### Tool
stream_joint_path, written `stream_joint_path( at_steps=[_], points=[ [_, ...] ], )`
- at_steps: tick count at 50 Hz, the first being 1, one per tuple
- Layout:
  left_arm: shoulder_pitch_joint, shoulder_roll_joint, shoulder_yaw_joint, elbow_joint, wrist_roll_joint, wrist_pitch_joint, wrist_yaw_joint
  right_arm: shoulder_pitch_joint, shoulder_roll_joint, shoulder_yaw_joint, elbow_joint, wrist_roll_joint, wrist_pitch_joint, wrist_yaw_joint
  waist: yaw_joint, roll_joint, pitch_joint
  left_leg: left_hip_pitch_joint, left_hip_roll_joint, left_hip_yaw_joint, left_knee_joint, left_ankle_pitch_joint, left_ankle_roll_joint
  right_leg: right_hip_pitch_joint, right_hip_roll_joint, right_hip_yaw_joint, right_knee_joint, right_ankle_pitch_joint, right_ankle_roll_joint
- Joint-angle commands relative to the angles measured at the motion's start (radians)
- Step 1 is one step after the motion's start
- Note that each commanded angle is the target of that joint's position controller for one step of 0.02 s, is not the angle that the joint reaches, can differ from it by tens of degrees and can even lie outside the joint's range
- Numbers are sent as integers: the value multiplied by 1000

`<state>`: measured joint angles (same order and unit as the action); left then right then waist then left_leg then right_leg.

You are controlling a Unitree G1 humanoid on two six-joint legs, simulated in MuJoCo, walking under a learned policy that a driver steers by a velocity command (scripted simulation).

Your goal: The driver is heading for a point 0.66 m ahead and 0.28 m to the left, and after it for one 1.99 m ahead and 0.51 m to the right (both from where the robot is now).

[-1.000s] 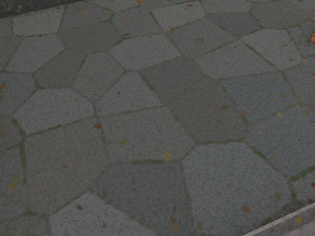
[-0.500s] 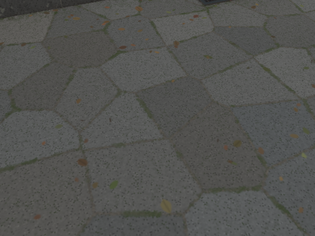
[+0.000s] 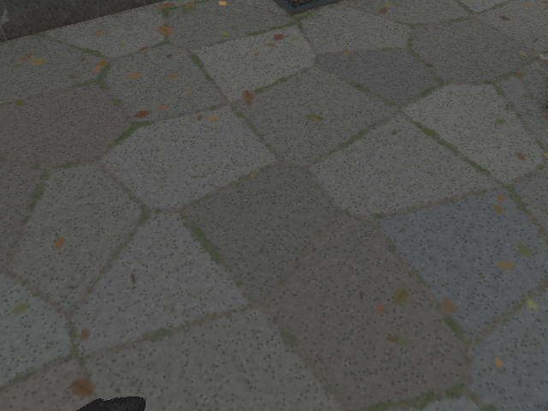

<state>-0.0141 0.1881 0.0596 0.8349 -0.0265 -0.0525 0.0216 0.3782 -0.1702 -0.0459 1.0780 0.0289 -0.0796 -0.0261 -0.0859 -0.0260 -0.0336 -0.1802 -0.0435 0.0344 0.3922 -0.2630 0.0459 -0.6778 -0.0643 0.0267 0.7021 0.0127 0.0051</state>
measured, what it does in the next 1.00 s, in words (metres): walks ahead, turning left: right foot, then left foot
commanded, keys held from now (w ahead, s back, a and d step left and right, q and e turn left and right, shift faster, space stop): w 0.04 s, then w+q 0.96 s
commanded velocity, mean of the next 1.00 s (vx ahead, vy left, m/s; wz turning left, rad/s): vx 0.50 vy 0.00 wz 0.43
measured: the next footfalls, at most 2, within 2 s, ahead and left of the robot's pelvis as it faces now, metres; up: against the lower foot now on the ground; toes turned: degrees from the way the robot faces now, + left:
right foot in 0.12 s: +0.21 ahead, -0.13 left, +0.00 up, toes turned -1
left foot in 0.66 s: +0.48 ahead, +0.13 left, +0.00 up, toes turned +19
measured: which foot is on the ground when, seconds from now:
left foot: down 0.00-0.12, up 0.14-0.64, down 0.66-1.00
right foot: up 0.00-0.10, down 0.12-0.68, up 0.70-1.00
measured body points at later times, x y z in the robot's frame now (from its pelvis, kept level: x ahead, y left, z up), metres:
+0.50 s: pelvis +0.25 -0.04 +0.00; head +0.28 -0.04 +0.45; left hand +0.19 +0.21 -0.14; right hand +0.46 -0.26 -0.12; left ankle +0.40 +0.16 -0.67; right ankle +0.17 -0.13 -0.74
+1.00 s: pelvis +0.51 +0.07 +0.00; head +0.54 +0.09 +0.45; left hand +0.60 +0.39 -0.08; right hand +0.69 -0.15 -0.12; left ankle +0.44 +0.12 -0.74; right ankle +0.75 -0.02 -0.69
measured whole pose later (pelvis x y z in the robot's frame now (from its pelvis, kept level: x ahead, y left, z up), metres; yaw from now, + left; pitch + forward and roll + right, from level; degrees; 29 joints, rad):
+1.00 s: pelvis +0.51 +0.07 +0.00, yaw +29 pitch +3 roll +0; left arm -0.02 0.25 0.08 0.79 0.00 -0.11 0.01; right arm 0.30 -0.24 -0.09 0.82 0.03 -0.05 0.00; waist -0.07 -0.02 0.03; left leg -0.17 -0.12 -0.14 0.36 -0.22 0.09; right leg -0.66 -0.08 0.10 0.64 -0.02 0.04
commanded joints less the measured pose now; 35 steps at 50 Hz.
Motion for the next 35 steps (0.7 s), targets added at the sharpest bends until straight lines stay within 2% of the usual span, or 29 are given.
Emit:
stream_joint_path(
  at_steps=[1, 2, 3, 4, 5, 6, 7, 8, 9, 10, 11, 12, 14, 15, 19, 20, 23, 25, 28, 30, 31, 32, 33, 34, 35],
  points=[
    [-111, 54, 8, -67, -4, -10, -19, 15, -165, -46, -31, 16, -6, -1, 1, 81, 84, 45, 301, -217, -182, 157, 162, 33, 3, -18, -116, -26, -24],
    [-131, 58, 10, -75, -5, -16, -24, 37, -168, -50, -23, 14, -3, 3, -9, 81, 90, 85, 308, -218, -166, 164, 160, 39, 9, -27, -150, -64, -39],
    [-140, 59, 12, -88, -5, -24, -23, 46, -165, -52, -21, 13, -3, 3, 3, 96, 86, 89, 311, -236, -148, 208, 157, 87, 20, -28, -195, -109, -62],
    [-103, 70, 18, -80, -4, -31, -21, 33, -173, -55, -23, 17, 0, 5, 32, 106, 65, 94, 300, -232, -112, 264, 147, 167, 38, -41, -240, -139, -74],
    [-15, 89, 31, -50, 4, -34, -20, 17, -180, -57, -30, 13, 5, 9, 79, 108, 7, 70, 263, -197, -22, 386, 133, 322, 60, -58, -274, -153, -94],
    [182, 154, 62, 6, 14, -38, -10, -47, -153, -49, -57, 11, -3, 13, 165, 62, -103, -65, 200, -151, 171, 485, 96, 619, 8, 11, -245, -73, -134],
    [388, 251, 91, 56, 22, -35, -1, -67, -89, -29, -92, -4, -17, 15, 222, -107, -247, -414, 62, -42, 544, 207, 21, 1027, -205, 268, -253, -5, -223],
    [462, 237, 81, 77, 18, -38, -12, -20, -74, -16, -102, -6, -36, 21, 213, -234, -350, -610, 0, -139, 768, -288, 10, 1127, -352, 575, -359, -87, -301],
    [388, 167, 64, 58, 25, -41, -11, -46, -148, -45, -86, 16, -40, 18, 195, -127, -255, -685, 53, -210, 885, -242, 19, 1033, -332, 501, -371, -157, -271],
    [276, 124, 49, 38, 16, -45, -16, -98, -169, -54, -103, 16, -30, 12, 158, -88, -150, -694, 100, -175, 884, -140, 24, 893, -284, 352, -402, -137, -234],
    [199, 92, 38, 29, 16, -48, -23, -136, -157, -59, -114, 9, -22, 3, 125, -38, -88, -654, 131, -158, 843, -50, 20, 762, -244, 271, -454, -137, -209],
    [167, 76, 34, 32, 21, -54, -23, -145, -144, -65, -118, 9, -12, -4, 99, -35, -43, -618, 148, -163, 805, 12, 17, 679, -219, 213, -492, -111, -185],
    [186, 62, 30, 68, 32, -56, -22, -124, -105, -66, -121, 13, 6, 0, 69, -57, -23, -567, 156, -163, 773, 69, 20, 605, -192, 113, -514, -14, -157],
    [215, 76, 33, 89, 32, -56, -17, -135, -94, -66, -132, 11, 14, 6, 65, -53, -11, -585, 154, -167, 764, 93, 17, 602, -197, 86, -525, 41, -162],
    [260, 109, 34, 130, 38, -58, 0, -230, -100, -69, -183, 1, 26, 19, 73, -31, 35, -644, 134, -182, 616, 245, 6, 600, -188, -36, -541, 158, -157],
    [254, 112, 31, 130, 41, -59, 3, -252, -99, -68, -195, 2, 25, 20, 75, -33, 42, -627, 127, -166, 558, 293, 6, 586, -171, -76, -540, 173, -142],
    [293, 128, 30, 146, 34, -57, 13, -352, -80, -54, -240, -3, 27, 40, 102, -30, 69, -551, 117, -91, 388, 391, 11, 577, -157, -153, -552, 171, -119],
    [338, 151, 36, 162, 29, -51, 19, -419, -70, -44, -274, -7, 33, 52, 124, -23, 95, -562, 115, -60, 328, 384, 17, 640, -182, -177, -544, 195, -117],
    [372, 173, 46, 174, 21, -34, 23, -490, -75, -38, -322, -3, 36, 73, 138, -25, 122, -593, 102, -10, 268, 268, 39, 766, -224, -207, -479, 306, -115],
    [357, 205, 56, 162, 12, -24, 26, -478, -99, -46, -346, -5, 37, 85, 109, -57, 91, -483, 52, 62, 246, 141, 71, 792, -231, -240, -376, 602, -105],
    [352, 226, 61, 156, 8, -18, 28, -435, -119, -55, -349, -5, 39, 88, 80, -84, 56, -401, 17, 93, 253, 75, 88, 802, -235, -247, -290, 771, -100],
    [334, 245, 66, 145, 7, -13, 30, -332, -154, -71, -332, -2, 40, 90, 25, -106, 2, -273, -14, 101, 228, 47, 113, 793, -230, -250, -151, 870, -94],
    [305, 250, 65, 132, 1, -11, 29, -161, -215, -103, -289, 0, 40, 84, -63, -89, -80, -21, -41, 81, 122, 134, 153, 702, -191, -265, 68, 801, -66],
    [309, 213, 55, 102, 23, -22, 26, -27, -307, -131, -258, -5, 44, 63, -91, 50, -183, 320, 128, -196, 134, 219, 222, 393, -133, -259, 406, 324, -25],
    [364, 87, 13, 41, 27, -64, 0, -66, -364, -128, -288, -9, 35, 59, 23, 276, -287, 591, 378, -804, -32, 107, 431, -13, 112, -101, 749, -557, 22]
  ],
)
Keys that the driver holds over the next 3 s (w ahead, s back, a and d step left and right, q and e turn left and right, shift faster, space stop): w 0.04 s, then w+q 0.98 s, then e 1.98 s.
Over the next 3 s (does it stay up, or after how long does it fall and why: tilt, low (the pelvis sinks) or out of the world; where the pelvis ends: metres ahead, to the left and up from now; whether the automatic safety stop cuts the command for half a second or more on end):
stays up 0.64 0.05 0.00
